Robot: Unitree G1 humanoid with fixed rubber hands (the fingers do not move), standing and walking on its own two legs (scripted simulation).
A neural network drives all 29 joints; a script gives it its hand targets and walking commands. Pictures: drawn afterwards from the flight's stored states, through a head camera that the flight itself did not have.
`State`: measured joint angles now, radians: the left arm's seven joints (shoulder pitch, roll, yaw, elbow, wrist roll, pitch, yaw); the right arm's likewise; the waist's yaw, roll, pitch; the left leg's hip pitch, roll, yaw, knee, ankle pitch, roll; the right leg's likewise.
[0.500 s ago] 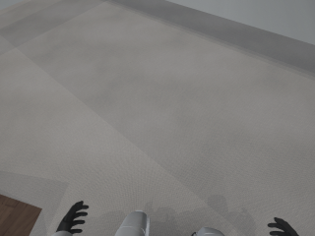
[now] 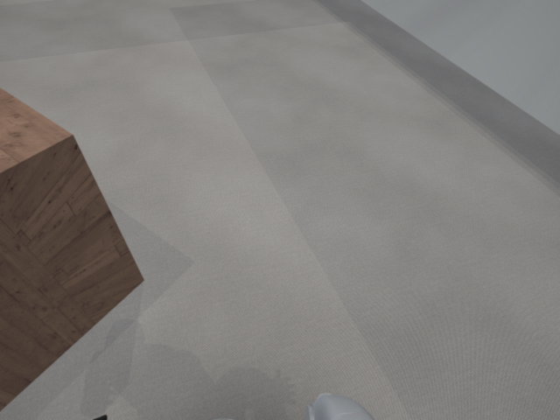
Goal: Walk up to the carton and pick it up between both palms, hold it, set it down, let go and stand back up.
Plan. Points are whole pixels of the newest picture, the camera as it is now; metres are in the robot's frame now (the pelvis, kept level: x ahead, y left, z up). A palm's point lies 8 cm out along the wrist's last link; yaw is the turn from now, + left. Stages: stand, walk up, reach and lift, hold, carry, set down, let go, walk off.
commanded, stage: walk up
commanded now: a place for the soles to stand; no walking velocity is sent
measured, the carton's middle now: out of the picture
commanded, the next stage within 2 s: none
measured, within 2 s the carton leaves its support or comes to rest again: neither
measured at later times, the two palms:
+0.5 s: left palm out of the picture -0.11 +0.40 -0.11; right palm (361, 411) +0.15 -0.12 -0.11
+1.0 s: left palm out of the picture -0.09 +0.51 -0.09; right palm (241, 384) +0.20 +0.06 -0.14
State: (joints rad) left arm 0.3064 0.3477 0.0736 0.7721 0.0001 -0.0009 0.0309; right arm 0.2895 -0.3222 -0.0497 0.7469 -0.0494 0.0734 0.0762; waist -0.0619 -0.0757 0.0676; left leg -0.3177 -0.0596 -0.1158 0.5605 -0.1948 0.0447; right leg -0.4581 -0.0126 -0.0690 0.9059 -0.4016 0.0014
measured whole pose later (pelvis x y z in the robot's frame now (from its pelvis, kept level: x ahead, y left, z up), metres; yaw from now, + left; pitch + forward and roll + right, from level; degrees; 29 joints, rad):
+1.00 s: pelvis +0.02 +0.25 -0.01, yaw +44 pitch -2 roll -1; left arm 0.32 0.26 0.02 0.64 0.07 -0.04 0.05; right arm 0.42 -0.28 -0.04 0.75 -0.06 0.06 0.05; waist -0.04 0.06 0.06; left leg -0.32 -0.10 -0.06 1.00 -0.50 0.02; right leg -0.36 -0.07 -0.17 0.68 -0.28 -0.04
